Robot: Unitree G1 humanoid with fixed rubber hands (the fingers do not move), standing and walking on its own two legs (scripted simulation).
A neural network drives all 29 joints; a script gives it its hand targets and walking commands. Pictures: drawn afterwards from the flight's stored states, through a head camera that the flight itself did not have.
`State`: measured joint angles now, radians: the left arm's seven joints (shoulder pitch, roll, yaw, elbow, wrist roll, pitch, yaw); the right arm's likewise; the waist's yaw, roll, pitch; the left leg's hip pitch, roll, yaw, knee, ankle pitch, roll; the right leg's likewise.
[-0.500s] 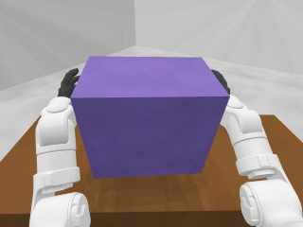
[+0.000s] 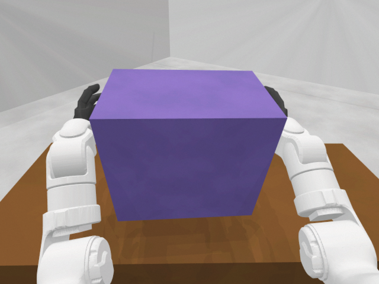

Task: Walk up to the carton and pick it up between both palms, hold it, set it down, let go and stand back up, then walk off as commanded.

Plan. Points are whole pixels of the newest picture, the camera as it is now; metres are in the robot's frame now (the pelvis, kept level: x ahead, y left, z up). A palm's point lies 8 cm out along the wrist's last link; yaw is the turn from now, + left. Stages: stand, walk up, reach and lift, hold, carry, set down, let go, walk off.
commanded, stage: hold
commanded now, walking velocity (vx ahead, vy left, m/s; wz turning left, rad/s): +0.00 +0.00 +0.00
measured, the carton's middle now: (185, 145) +0.36 -0.01 +0.21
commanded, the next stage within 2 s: none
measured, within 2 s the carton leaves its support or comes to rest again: neither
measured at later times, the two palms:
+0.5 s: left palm (86, 123) +0.36 +0.18 +0.26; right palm (276, 123) +0.36 -0.20 +0.25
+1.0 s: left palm (87, 124) +0.36 +0.18 +0.26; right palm (277, 123) +0.36 -0.20 +0.25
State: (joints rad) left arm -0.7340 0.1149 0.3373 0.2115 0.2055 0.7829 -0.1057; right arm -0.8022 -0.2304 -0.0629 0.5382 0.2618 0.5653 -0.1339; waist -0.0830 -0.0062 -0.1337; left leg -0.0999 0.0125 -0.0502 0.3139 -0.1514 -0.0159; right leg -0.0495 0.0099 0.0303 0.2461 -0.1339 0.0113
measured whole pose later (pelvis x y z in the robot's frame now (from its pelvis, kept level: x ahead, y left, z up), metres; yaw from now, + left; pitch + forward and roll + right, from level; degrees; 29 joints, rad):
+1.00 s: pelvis +0.00 +0.00 +0.00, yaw +0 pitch -4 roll -1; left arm -0.73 0.11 0.34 0.20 0.20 0.79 -0.10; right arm -0.79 -0.23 -0.06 0.52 0.26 0.58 -0.14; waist -0.08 0.00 -0.13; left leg -0.10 0.01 -0.05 0.31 -0.15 -0.02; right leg -0.05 0.01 0.04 0.25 -0.14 0.01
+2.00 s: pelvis +0.00 +0.00 +0.00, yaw +0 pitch -4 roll -1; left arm -0.72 0.11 0.33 0.19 0.20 0.80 -0.10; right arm -0.79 -0.23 -0.06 0.51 0.27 0.58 -0.14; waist -0.09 0.00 -0.13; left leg -0.09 0.01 -0.04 0.32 -0.16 -0.02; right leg -0.05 0.01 0.04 0.25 -0.14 0.01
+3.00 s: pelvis +0.00 +0.00 +0.00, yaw +0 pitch -4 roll -1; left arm -0.73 0.11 0.33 0.19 0.20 0.80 -0.10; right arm -0.79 -0.24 -0.06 0.52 0.27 0.57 -0.13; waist -0.08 0.00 -0.14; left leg -0.10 0.01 -0.04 0.32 -0.15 -0.01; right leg -0.05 0.01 0.04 0.25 -0.13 0.01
